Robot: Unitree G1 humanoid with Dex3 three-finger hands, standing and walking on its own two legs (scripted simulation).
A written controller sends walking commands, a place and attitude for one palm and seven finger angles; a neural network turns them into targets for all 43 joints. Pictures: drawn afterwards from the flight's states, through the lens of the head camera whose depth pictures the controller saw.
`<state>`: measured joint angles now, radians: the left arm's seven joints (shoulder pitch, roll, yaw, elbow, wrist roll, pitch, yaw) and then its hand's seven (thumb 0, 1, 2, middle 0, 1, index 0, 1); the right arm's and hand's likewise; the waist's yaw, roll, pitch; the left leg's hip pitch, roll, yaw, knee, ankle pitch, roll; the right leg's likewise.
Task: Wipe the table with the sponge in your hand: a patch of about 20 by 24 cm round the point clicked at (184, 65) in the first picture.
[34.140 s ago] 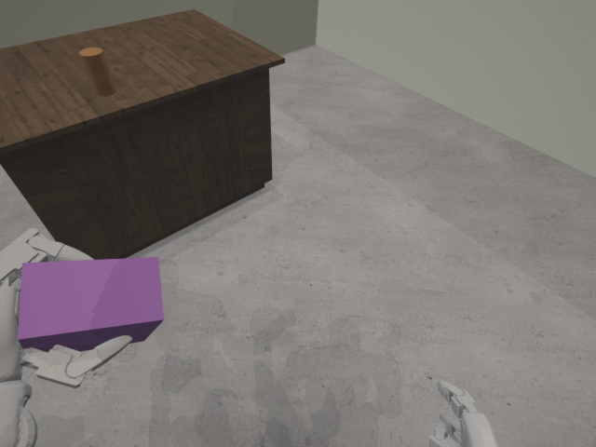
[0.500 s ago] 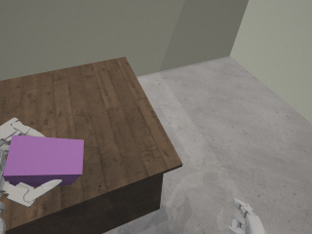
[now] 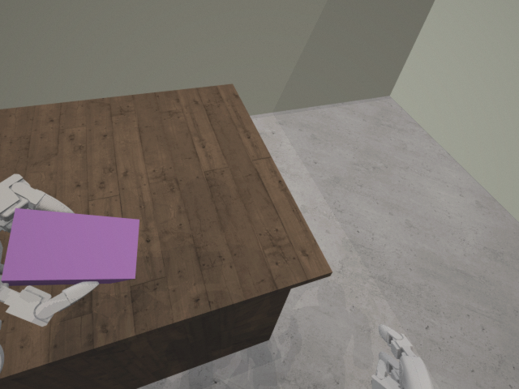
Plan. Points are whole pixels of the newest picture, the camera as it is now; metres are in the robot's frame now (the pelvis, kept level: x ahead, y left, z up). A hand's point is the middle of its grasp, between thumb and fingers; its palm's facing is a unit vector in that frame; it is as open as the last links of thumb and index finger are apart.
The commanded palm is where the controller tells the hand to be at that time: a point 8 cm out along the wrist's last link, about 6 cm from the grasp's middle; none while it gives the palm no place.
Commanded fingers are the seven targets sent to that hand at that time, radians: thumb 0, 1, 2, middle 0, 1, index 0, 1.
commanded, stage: come to a stop and stand still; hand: left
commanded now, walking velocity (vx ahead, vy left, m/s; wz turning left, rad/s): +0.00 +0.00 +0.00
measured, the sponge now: (89, 253) +0.23 +0.23 +0.14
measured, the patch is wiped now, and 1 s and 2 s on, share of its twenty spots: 0.00 0.00 0.00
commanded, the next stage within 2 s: look again from close up in 0.54 s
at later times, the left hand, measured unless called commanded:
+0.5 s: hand (3, 240) +0.22 +0.30 +0.17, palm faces +0.40 -0.83 -0.38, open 10.2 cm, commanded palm +0.16 +0.32 +0.18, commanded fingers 0.00 0.10 1.30 -1.20 -1.60 -1.20 -1.60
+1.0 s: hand (44, 252) +0.21 +0.26 +0.16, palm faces +0.38 -0.84 -0.39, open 10.2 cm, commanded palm +0.16 +0.29 +0.18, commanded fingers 0.00 0.10 1.30 -1.20 -1.60 -1.20 -1.60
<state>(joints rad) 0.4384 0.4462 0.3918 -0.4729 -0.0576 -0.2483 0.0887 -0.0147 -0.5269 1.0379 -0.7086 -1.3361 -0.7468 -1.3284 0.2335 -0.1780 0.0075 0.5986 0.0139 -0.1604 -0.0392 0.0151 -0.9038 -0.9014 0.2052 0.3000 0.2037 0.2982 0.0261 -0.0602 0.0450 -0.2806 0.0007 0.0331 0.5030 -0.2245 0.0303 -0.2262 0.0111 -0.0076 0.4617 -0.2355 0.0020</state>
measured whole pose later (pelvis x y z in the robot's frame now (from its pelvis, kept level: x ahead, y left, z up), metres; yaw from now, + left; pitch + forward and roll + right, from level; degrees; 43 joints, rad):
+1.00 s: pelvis +0.00 +0.01 +0.00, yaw +0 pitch +0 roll -2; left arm 0.45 0.36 0.34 -0.42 -0.03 -0.22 0.10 -0.01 -0.53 1.04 -0.71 -1.34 -0.75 -1.33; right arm 0.22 -0.21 0.00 0.60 0.01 -0.13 -0.04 0.01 -0.90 -0.90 0.21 0.30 0.21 0.30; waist 0.02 0.01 0.02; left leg -0.25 -0.01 0.03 0.45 -0.20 0.05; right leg -0.18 0.00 -0.01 0.37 -0.19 0.02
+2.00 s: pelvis +0.00 +0.04 +0.00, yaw +0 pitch +0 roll -2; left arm 0.38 0.37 0.38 -0.49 -0.03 -0.27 0.10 -0.01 -0.53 1.04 -0.71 -1.33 -0.74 -1.33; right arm 0.20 -0.19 0.02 0.60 0.01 -0.17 -0.02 0.02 -0.90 -0.90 0.21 0.30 0.21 0.30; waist 0.05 -0.05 0.08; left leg -0.27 -0.04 0.05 0.48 -0.22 0.08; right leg -0.19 -0.03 0.01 0.40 -0.21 0.05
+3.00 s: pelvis -0.01 -0.03 +0.00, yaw -1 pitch +0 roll -2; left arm 0.44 0.38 0.37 -0.47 -0.07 -0.19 0.07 -0.01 -0.53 1.04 -0.71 -1.33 -0.74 -1.33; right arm 0.21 -0.19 -0.01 0.56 0.02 -0.11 -0.02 0.01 -0.90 -0.90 0.21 0.30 0.21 0.30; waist 0.02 0.00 0.05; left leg -0.29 0.06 0.03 0.50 -0.21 -0.01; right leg -0.23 0.07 -0.01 0.42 -0.20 -0.04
